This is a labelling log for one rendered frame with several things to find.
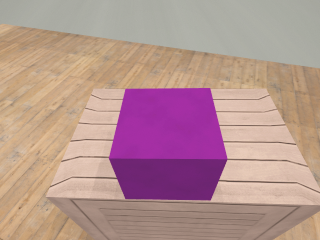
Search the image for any pedestal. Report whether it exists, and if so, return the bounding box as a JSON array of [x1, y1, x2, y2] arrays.
[[46, 88, 320, 240]]

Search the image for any carton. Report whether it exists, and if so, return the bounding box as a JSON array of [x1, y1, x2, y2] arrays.
[[109, 88, 228, 201]]

